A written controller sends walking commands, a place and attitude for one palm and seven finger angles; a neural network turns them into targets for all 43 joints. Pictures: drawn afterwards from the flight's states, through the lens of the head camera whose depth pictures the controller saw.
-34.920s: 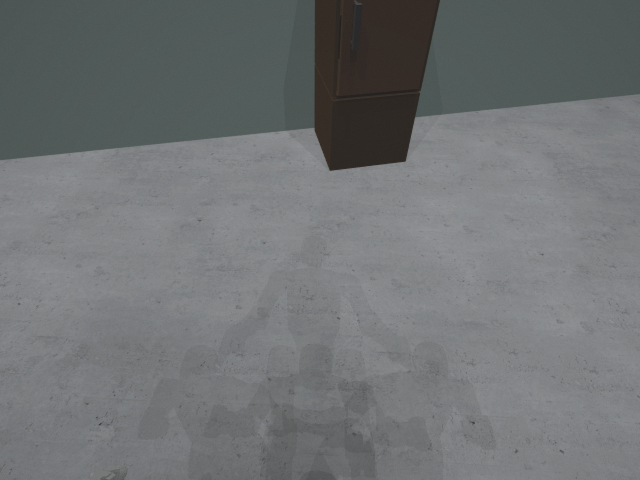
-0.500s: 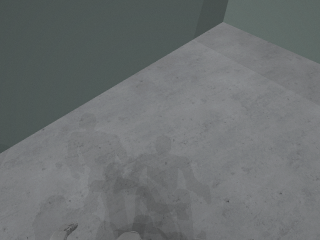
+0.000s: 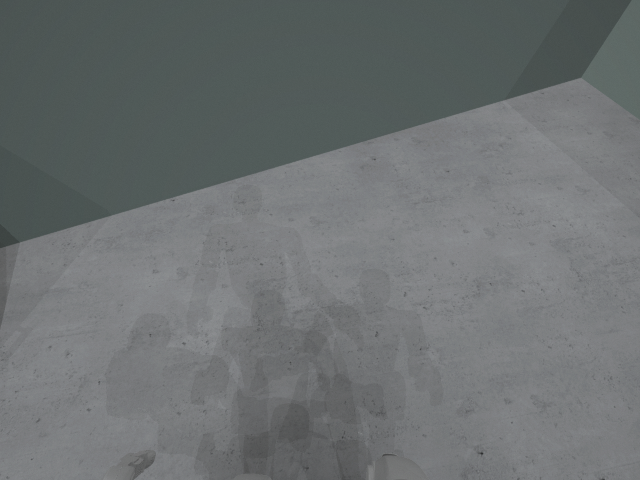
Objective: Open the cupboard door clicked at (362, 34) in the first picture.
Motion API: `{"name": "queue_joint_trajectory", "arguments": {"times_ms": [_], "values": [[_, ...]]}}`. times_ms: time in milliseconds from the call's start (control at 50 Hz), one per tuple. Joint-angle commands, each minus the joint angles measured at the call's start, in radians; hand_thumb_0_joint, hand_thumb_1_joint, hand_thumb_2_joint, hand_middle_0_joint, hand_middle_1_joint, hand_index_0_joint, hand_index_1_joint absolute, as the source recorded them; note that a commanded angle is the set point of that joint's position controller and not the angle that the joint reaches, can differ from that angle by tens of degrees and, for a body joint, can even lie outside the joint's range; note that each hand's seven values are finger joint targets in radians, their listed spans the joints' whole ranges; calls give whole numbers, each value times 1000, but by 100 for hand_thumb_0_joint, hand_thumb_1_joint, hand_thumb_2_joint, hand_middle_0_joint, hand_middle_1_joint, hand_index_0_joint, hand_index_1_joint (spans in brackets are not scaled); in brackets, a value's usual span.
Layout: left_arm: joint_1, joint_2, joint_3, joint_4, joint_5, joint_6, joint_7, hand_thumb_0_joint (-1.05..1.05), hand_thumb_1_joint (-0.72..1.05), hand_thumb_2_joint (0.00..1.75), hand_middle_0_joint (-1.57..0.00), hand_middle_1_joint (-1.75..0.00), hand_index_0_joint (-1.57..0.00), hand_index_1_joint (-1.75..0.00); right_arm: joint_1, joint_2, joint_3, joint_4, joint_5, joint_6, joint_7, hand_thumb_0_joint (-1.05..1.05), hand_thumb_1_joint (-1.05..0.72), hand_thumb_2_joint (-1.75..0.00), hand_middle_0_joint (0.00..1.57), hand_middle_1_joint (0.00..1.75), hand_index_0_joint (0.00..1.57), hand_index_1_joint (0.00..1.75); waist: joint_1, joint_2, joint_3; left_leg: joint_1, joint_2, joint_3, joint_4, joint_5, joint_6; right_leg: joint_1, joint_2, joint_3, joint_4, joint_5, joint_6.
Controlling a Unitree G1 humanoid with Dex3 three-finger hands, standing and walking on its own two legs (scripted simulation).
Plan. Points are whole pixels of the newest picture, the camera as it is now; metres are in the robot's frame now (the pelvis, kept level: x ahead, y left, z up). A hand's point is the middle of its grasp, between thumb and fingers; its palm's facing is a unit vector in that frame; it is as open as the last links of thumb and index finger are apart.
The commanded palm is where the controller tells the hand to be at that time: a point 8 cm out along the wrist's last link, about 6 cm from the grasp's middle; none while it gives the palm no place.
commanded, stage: turn to face it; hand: left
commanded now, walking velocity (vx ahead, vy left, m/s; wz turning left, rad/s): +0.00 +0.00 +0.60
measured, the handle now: out of the picture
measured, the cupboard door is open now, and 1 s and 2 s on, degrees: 44 44 44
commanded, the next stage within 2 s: take the last steps up to it in 1.84 s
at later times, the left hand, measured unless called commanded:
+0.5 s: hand out of the picture +0.00 +0.20 -0.19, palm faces +0.33 -0.91 -0.23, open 7.4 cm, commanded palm none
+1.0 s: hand out of the picture -0.01 +0.15 -0.15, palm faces +0.58 -0.78 -0.26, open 7.4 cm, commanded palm none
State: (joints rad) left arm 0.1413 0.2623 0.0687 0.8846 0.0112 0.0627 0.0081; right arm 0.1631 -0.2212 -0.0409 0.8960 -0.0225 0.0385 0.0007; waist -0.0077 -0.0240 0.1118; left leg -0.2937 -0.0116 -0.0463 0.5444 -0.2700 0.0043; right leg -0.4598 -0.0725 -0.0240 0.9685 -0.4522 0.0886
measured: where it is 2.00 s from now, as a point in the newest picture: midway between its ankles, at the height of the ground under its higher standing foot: outside the picture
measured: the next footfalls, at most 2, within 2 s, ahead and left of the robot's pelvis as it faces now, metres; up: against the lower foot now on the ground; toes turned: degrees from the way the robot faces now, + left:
right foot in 0.12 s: +0.05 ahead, -0.15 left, +0.00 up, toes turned +2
left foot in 0.44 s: +0.02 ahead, +0.10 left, +0.00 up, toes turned +21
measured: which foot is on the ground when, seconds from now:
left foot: down 0.00-0.10, up 0.12-0.42, down 0.44-0.78, up 0.80-1.00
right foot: up 0.00-0.10, down 0.12-0.44, up 0.46-0.76, down 0.78-1.00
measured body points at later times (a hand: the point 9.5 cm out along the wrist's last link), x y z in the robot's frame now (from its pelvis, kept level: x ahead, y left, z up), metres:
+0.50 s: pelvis +0.01 -0.02 -0.01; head +0.05 +0.02 +0.43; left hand -0.02 +0.24 -0.17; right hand +0.21 -0.23 -0.13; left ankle -0.02 +0.09 -0.74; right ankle +0.01 -0.16 -0.70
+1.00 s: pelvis +0.04 -0.06 +0.00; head +0.09 -0.03 +0.45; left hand -0.04 +0.19 -0.13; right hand +0.27 -0.22 -0.14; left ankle -0.04 +0.04 -0.68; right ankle +0.09 -0.17 -0.73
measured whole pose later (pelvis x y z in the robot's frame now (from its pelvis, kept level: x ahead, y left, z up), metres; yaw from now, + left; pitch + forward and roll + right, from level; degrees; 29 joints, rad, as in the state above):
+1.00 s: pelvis +0.04 -0.06 +0.00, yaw +37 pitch +0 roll +2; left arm 0.21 0.21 0.04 0.86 0.03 0.01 0.02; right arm 0.13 -0.26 -0.07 0.92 -0.01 0.09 0.03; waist -0.02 -0.03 0.12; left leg -0.43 0.00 0.05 0.91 -0.46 -0.06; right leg -0.20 -0.12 -0.14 0.53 -0.32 0.02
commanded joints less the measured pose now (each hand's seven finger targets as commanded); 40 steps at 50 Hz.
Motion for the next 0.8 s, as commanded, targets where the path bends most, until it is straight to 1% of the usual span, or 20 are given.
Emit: {"name": "queue_joint_trajectory", "arguments": {"times_ms": [0, 40, 60, 80, 100, 140, 180, 300, 380, 400, 420, 440, 500, 540, 640, 700, 720, 740, 760, 780], "values": [[11, 64, 14, -88, -6, -33, 0, 0, 90, 90, -20, -30, -20, -30, -8, -231, -73, -69, -7, -13, -14, 0, -90, -90, 20, 30, 20, 30, -3, 191, -149, 45, 218, -248, -148, 370, 142, 121, 47, -16, -200, 31, -19], [95, 76, 21, -68, -6, -42, 3, 0, 90, 90, -20, -30, -20, -30, -56, -225, -76, -83, 0, -6, -12, 0, -90, -90, 20, 30, 20, 30, 41, 171, -154, -60, 180, -241, -90, 271, 107, 290, 62, -29, -397, 160, -27], [152, 119, 32, -61, 0, -53, 9, 0, 90, 90, -20, -30, -20, -30, -70, -193, -74, -95, 8, -5, -7, 0, -90, -90, 20, 30, 20, 30, 71, 58, -161, -157, 115, -203, 1, 125, 59, 412, -1, 37, -567, 203, -40], [173, 212, 51, -60, 18, -64, 19, 0, 90, 90, -20, -30, -20, -30, -51, -120, -65, -115, 16, -5, 0, 0, -90, -90, 20, 30, 20, 30, 76, -231, -164, -339, -33, -32, 234, -183, -26, 504, -282, 341, -702, 201, -140], [152, 245, 45, -75, 17, -61, 18, 0, 90, 90, -20, -30, -20, -30, -63, -133, -65, -127, 8, -5, 8, 0, -90, -90, 20, 30, 20, 30, 76, -278, -147, -309, -35, 4, 495, -366, -38, 367, -427, 402, -726, 265, -239], [68, 154, 27, -93, 9, -68, 27, 0, 90, 90, -20, -30, -20, -30, -58, -135, -70, -90, 3, 9, 12, 0, -90, -90, 20, 30, 20, 30, 20, -235, -119, -321, 26, -24, 702, -253, -47, 315, -317, 262, -659, 425, -238], [26, 114, 15, -105, 11, -67, 28, 0, 90, 90, -20, -30, -20, -30, -53, -104, -57, -72, 6, 16, 24, 0, -90, -90, 20, 30, 20, 30, 0, -206, -115, -272, 43, 26, 635, -200, -65, 313, -247, 79, -616, 588, -212], [121, 177, 35, -59, 18, -69, 23, 0, 90, 90, -20, -30, -20, -30, -130, -68, -34, -89, 15, 9, 34, 0, -90, -90, 20, 30, 20, 30, 57, -184, -127, -147, 16, 137, 246, -203, -65, 410, -276, -4, -546, 738, -203], [90, 176, 43, -56, 4, -61, 12, 0, 90, 90, -20, -30, -20, -30, -12, -116, -44, -67, 11, -7, 30, 0, -90, -90, 20, 30, 20, 30, -13, -112, -177, 103, 16, 133, -82, 44, -33, 298, -255, -96, -361, 606, -113], [90, 137, 39, -80, -3, -55, 7, 0, 90, 90, -20, -30, -20, -30, 53, -209, -67, -60, 2, -16, 25, 0, -90, -90, 20, 30, 20, 30, -49, 96, -226, 279, 180, -85, -134, 265, 43, 102, -177, -155, -166, 374, -45], [38, 68, 13, -127, -5, -51, 3, 0, 90, 90, -20, -30, -20, -30, 132, -312, -94, -51, -3, -14, 15, 0, -90, -90, 20, 30, 20, 30, -96, 351, -226, 352, 436, -407, -172, 631, 211, -140, -51, -136, 54, -223, 13], [-23, 98, 12, -153, 5, -40, 7, 0, 90, 90, -20, -30, -20, -30, 172, -327, -95, -37, -2, -9, 4, 0, -90, -90, 20, 30, 20, 30, -107, 198, -211, 301, 468, -410, -157, 568, 264, -168, -57, -24, 160, -208, -3], [-22, 89, 19, -95, 3, -34, 7, 0, 90, 90, -20, -30, -20, -30, 44, -238, -69, -67, -2, -20, -20, 0, -90, -90, 20, 30, 20, 30, -42, 219, -174, 183, 296, -255, -156, 509, 182, -135, -47, 37, 203, -33, -1], [10, 85, 21, -78, 3, -27, -1, 0, 90, 90, -20, -30, -20, -30, 3, -223, -62, -74, -2, -23, -20, 0, -90, -90, 20, 30, 20, 30, -13, 192, -160, 139, 244, -200, -167, 427, 152, -79, -29, 23, 141, 13, -2], [-1, 73, 16, -93, -1, -28, -3, 0, 90, 90, -20, -30, -20, -30, -14, -236, -72, -76, -7, -13, -11, 0, -90, -90, 20, 30, 20, 30, -11, 182, -141, 43, 216, -256, -183, 238, 147, 65, 25, -3, -124, 7, -15], [77, 79, 19, -78, -3, -39, 0, 0, 90, 90, -20, -30, -20, -30, -54, -238, -79, -88, -3, -4, -8, 0, -90, -90, 20, 30, 20, 30, 24, 179, -150, -48, 179, -271, -127, 202, 118, 244, 68, -30, -333, 106, -25], [121, 97, 27, -71, -3, -46, 4, 0, 90, 90, -20, -30, -20, -30, -68, -220, -78, -97, 3, -1, -7, 0, -90, -90, 20, 30, 20, 30, 50, 140, -155, -124, 142, -262, -74, 140, 88, 355, 53, -17, -475, 177, -32], [162, 163, 42, -69, 10, -58, 13, 0, 90, 90, -20, -30, -20, -30, -65, -164, -72, -110, 12, -1, 0, 0, -90, -90, 20, 30, 20, 30, 73, -51, -169, -260, 46, -172, 89, -27, 25, 473, -115, 165, -654, 114, -78], [156, 246, 53, -81, 22, -63, 18, 0, 90, 90, -20, -30, -20, -30, -72, -115, -63, -137, 15, -4, 7, 0, -90, -90, 20, 30, 20, 30, 79, -290, -148, -343, -78, 12, 346, -307, -48, 443, -377, 416, -746, 164, -194], [126, 237, 45, -93, 16, -63, 21, 0, 90, 90, -20, -30, -20, -30, -61, -149, -67, -133, 5, -1, 13, 0, -90, -90, 20, 30, 20, 30, 60, -235, -149, -298, -17, -22, 552, -328, -34, 321, -418, 380, -729, 179, -259]]}}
